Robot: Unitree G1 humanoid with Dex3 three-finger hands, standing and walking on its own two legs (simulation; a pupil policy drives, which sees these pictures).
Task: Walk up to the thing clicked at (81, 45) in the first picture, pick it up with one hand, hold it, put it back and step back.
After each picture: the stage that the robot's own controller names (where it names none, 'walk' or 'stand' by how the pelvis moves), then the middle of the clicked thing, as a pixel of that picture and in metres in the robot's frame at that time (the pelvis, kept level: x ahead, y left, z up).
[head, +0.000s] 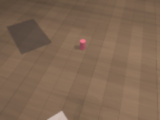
stand; (82, 44) +1.35 -0.08 -0.72
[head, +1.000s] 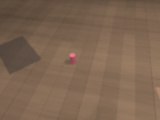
walk; (72, 58) +1.23 +0.15 -0.70
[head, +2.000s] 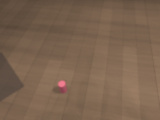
walk; (62, 87) +0.77 +0.21 -0.71
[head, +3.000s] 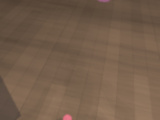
walk; out of the picture +0.50 +0.08 -0.70
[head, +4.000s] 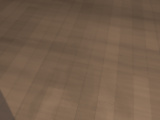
stand; out of the picture +0.42 +0.10 -0.72
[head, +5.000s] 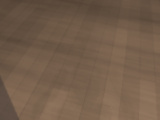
stand; out of the picture +0.40 +0.09 -0.72
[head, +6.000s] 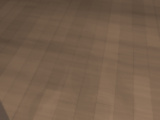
stand; out of the picture +0.37 +0.13 -0.70
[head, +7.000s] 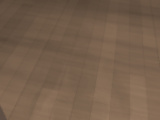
stand; out of the picture +0.37 +0.15 -0.72
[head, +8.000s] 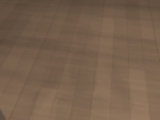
stand; out of the picture +0.36 +0.18 -0.71
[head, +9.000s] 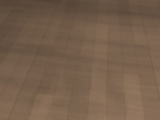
stand; out of the picture +0.35 +0.18 -0.72
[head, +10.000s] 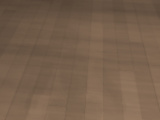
stand; out of the picture +0.34 +0.19 -0.72
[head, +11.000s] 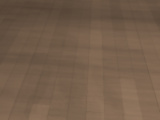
stand; out of the picture +0.30 +0.18 -0.72
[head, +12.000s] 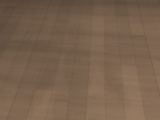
stand; out of the picture +0.35 +0.21 -0.72
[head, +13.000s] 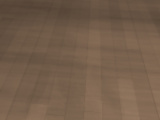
stand; out of the picture +0.31 +0.19 -0.72
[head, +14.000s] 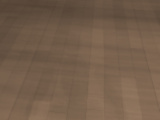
stand; out of the picture +0.33 +0.19 -0.72
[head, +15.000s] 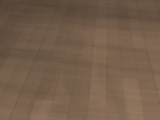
stand; out of the picture +0.32 +0.18 -0.72
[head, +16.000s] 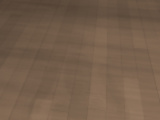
stand; out of the picture +0.33 +0.19 -0.72
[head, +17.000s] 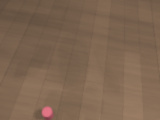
go down; (47, 113) +0.37 +0.16 -0.62
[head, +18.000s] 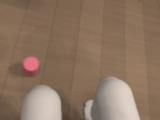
go down; (31, 67) +0.45 +0.15 -0.31
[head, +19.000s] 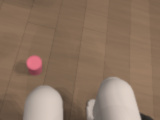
close in; (34, 66) +0.46 +0.14 -0.32
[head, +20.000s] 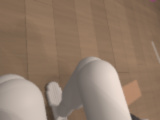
close in; out of the picture +0.46 +0.17 -0.24
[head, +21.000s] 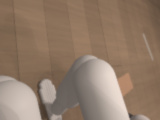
close; out of the picture +0.45 +0.19 -0.24
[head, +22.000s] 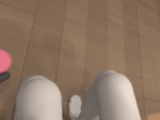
lift; out of the picture +0.37 +0.22 -0.16
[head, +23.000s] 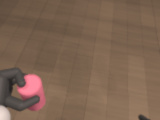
lift; (32, 93) +0.31 +0.15 +0.01
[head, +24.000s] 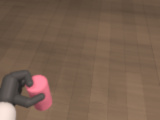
hold; (40, 93) +0.33 +0.13 +0.01
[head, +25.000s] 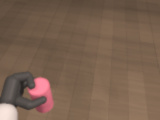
hold; (41, 95) +0.32 +0.13 -0.01
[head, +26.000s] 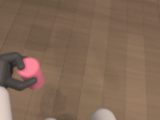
crouch; (32, 74) +0.39 +0.15 -0.06
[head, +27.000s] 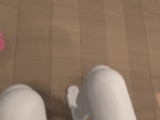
lower; out of the picture +0.50 +0.17 -0.16
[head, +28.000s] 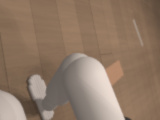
lower; out of the picture +0.47 +0.20 -0.26
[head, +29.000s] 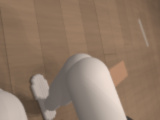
lower; out of the picture +0.48 +0.20 -0.26
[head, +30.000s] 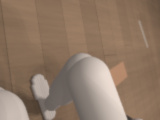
lower; out of the picture +0.48 +0.20 -0.26
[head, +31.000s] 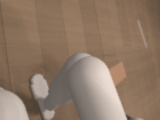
lower; out of the picture +0.47 +0.20 -0.26
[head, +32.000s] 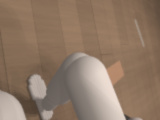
open; out of the picture +0.46 +0.18 -0.27
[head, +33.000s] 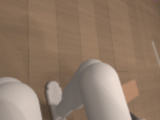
stand; out of the picture +0.46 +0.16 -0.26
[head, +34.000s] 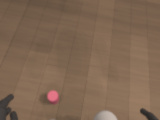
stand; (53, 97) +0.41 +0.11 -0.55
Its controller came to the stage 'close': yes
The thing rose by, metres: 0.71
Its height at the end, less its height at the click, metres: +0.00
